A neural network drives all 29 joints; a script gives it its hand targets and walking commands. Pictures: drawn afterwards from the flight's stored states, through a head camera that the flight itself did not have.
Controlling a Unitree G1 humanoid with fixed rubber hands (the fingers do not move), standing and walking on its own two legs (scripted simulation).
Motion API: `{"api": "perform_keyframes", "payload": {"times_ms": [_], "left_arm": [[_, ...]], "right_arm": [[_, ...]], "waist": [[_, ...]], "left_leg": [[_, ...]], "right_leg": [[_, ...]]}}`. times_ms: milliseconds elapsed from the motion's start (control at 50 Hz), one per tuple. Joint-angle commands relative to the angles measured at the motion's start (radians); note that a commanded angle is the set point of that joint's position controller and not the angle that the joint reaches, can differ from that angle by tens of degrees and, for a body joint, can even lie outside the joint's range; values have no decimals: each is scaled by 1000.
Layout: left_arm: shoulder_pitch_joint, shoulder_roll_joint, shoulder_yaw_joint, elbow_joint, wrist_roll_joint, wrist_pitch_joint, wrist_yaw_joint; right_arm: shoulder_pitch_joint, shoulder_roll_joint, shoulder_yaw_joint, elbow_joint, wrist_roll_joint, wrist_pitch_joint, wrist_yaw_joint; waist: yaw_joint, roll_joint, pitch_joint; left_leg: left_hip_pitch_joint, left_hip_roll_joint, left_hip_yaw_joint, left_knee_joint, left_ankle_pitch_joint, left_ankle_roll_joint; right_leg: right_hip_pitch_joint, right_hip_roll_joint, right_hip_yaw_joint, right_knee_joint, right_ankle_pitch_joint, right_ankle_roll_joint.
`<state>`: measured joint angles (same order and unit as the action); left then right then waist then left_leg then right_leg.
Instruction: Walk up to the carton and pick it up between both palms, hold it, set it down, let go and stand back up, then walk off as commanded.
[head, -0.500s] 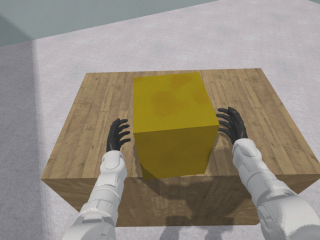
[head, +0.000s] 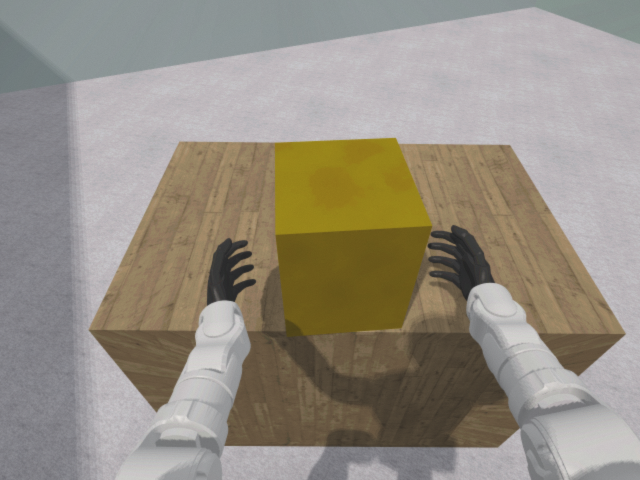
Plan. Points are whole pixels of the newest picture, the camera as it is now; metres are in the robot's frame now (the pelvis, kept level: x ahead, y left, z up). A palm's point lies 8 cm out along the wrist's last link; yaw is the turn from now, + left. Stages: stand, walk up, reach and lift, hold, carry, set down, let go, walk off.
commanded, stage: set down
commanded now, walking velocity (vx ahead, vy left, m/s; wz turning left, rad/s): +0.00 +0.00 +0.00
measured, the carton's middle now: (340, 238) +0.49 +0.05 +0.01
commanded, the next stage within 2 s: none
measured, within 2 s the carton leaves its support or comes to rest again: neither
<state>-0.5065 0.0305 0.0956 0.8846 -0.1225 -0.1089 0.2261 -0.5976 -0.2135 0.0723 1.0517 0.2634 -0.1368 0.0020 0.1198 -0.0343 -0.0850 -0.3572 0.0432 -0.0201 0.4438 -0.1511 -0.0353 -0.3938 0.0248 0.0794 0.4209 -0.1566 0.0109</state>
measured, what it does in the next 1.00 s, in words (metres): stands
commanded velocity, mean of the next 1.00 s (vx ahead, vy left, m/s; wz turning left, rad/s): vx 0.00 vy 0.00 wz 0.00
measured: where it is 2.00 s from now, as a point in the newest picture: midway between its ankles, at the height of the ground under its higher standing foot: outside the picture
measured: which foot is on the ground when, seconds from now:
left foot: down 0.00-1.00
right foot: down 0.00-1.00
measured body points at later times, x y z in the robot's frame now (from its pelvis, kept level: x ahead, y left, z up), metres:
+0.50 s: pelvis +0.03 +0.00 +0.00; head +0.01 +0.02 +0.45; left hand +0.29 +0.20 +0.02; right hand +0.31 -0.18 +0.02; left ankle +0.05 +0.14 -0.74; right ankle +0.08 -0.13 -0.74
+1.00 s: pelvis +0.03 +0.00 +0.00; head +0.01 +0.02 +0.45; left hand +0.27 +0.20 +0.00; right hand +0.28 -0.20 +0.01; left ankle +0.05 +0.14 -0.74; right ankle +0.08 -0.13 -0.74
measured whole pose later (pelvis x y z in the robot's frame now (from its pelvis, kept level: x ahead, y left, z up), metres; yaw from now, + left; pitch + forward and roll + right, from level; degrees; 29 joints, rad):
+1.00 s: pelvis +0.03 +0.00 +0.00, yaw +0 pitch -5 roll +0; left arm 0.09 0.03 0.01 0.20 -0.03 0.17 0.19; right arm 0.15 -0.22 0.00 0.33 0.20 -0.07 0.05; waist 0.07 -0.04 0.03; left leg -0.14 0.04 -0.02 0.44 -0.22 -0.04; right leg -0.17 0.02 0.08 0.40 -0.15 0.01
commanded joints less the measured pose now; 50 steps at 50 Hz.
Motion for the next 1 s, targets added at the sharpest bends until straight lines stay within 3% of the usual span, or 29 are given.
{"api": "perform_keyframes", "payload": {"times_ms": [0,40,60,80,100,120,160,180,200,220,280,320,340,360,400,440,520,540,580,640,680,700,720,760,780,800,820,920,980], "left_arm": [[-129,80,-40,-329,64,-29,-19],[-35,59,-51,-462,100,-19,-18],[-105,65,-29,-406,132,1,-23],[59,52,-27,-506,134,1,-28],[-22,42,-43,-472,138,22,-32],[129,13,-56,-502,139,34,-37],[-42,56,-82,-486,87,53,-35],[119,26,-74,-570,91,49,-31],[205,39,-79,-620,87,46,-38],[40,67,-84,-600,63,58,-40],[332,20,-88,-750,102,71,-39],[294,50,-58,-773,112,89,-39],[392,21,-80,-855,117,89,-34],[383,33,-70,-838,94,105,-40],[505,7,-111,-915,107,121,-41],[485,15,-94,-929,106,132,-43],[553,32,-143,-977,80,157,-43],[470,44,-116,-953,93,161,-39],[501,71,-118,-921,83,169,-45],[495,65,-101,-947,81,187,-31],[530,62,-102,-989,81,198,-32],[558,38,-109,-919,81,218,-42],[565,67,-113,-997,87,216,-36],[524,59,-110,-896,94,220,-41],[510,74,-96,-966,85,219,-30],[590,46,-132,-896,87,239,-45],[506,80,-106,-989,92,226,-30],[541,96,-101,-885,101,257,-48],[592,106,-101,-972,80,246,-44]], "right_arm": [[-127,-150,-35,-186,27,-90,33],[-43,-212,-71,-239,23,-127,35],[-101,-223,-95,-189,9,-123,33],[69,-211,-55,-253,27,-141,31],[-11,-225,-79,-255,23,-125,36],[129,-211,-77,-241,23,-132,43],[-56,-212,-115,-324,-11,-114,50],[87,-196,-88,-352,10,-119,55],[171,-204,-82,-436,5,-132,59],[30,-197,-99,-457,3,-122,50],[296,-210,-71,-531,30,-136,71],[254,-231,-116,-637,11,-147,59],[376,-209,-108,-656,15,-149,65],[366,-197,-91,-696,19,-142,61],[490,-214,-110,-750,13,-141,63],[485,-208,-109,-803,10,-128,65],[584,-216,-144,-848,-26,-88,68],[533,-177,-128,-839,-32,-73,64],[569,-164,-137,-836,-36,-48,61],[590,-160,-155,-855,-45,-13,60],[640,-153,-151,-896,-59,-9,52],[679,-154,-158,-856,-63,12,52],[675,-161,-152,-896,-66,15,55],[643,-158,-161,-876,-68,22,62],[638,-172,-166,-921,-73,24,62],[715,-166,-166,-833,-88,42,67],[625,-175,-179,-931,-70,24,70],[680,-160,-173,-855,-109,52,54],[713,-147,-163,-938,-83,33,61]], "waist": [[-51,36,-357],[-82,55,-388],[-82,77,-333],[-87,45,-326],[-104,57,-272],[-118,48,-189],[-122,6,-215],[-86,19,-191],[-93,9,-195],[-88,-15,-201],[-86,6,-152],[-80,-19,-183],[-91,1,-183],[-65,-18,-149],[-92,7,-144],[-73,18,-125],[-123,-26,-30],[-91,17,-19],[-108,-2,43],[-88,28,68],[-98,16,40],[-110,3,73],[-108,-4,41],[-106,4,75],[-88,19,35],[-128,10,95],[-78,35,33],[-94,12,101],[-74,18,36]], "left_leg": [[133,-44,71,-64,-13,-17],[234,-37,50,-65,89,-36],[207,-43,61,-69,53,-43],[248,-52,58,-67,131,-31],[191,-48,43,-87,40,-33],[217,-49,50,-108,25,-31],[130,-56,49,-120,-90,-9],[165,-51,62,-126,-35,-10],[198,-61,57,-124,17,1],[178,-63,74,-121,-11,-8],[301,-55,61,-121,159,-11],[282,-60,73,-115,181,-8],[327,-57,63,-125,196,-9],[296,-62,78,-131,193,-1],[341,-64,71,-133,255,-10],[333,-66,71,-136,232,-15],[321,-58,59,-181,72,-4],[303,-64,78,-184,32,-7],[277,-68,82,-201,-53,2],[264,-61,85,-225,-149,9],[285,-59,85,-215,-93,16],[285,-58,90,-222,-123,16],[295,-52,82,-224,-119,13],[279,-58,88,-233,-164,20],[261,-53,90,-231,-162,14],[284,-49,77,-236,-207,18],[264,-49,85,-230,-200,16],[230,-58,100,-230,-215,18],[265,-55,94,-220,-101,14]], "right_leg": [[297,30,-50,-69,-77,-42],[334,54,-93,-68,58,-43],[312,50,-92,-82,4,-44],[395,57,-91,-85,92,-40],[358,53,-85,-104,-14,-48],[376,45,-94,-114,-8,-43],[325,50,-90,-108,-129,-51],[353,44,-92,-117,-90,-51],[386,39,-90,-111,-28,-41],[351,41,-95,-110,-71,-41],[404,53,-105,-123,65,-48],[408,50,-103,-112,77,-44],[416,44,-100,-125,88,-51],[405,48,-97,-128,78,-45],[420,43,-94,-130,148,-57],[391,43,-85,-139,92,-63],[336,34,-90,-167,-12,-65],[319,24,-75,-167,-49,-65],[307,12,-63,-172,-97,-60],[289,-1,-58,-174,-169,-60],[315,2,-62,-167,-115,-62],[302,1,-66,-170,-140,-60],[300,3,-65,-173,-127,-58],[273,-5,-59,-183,-169,-60],[271,0,-75,-165,-181,-60],[252,-5,-68,-179,-196,-64],[261,-1,-70,-156,-176,-60],[284,-8,-67,-158,-205,-50],[305,-2,-73,-162,-116,-55]]}}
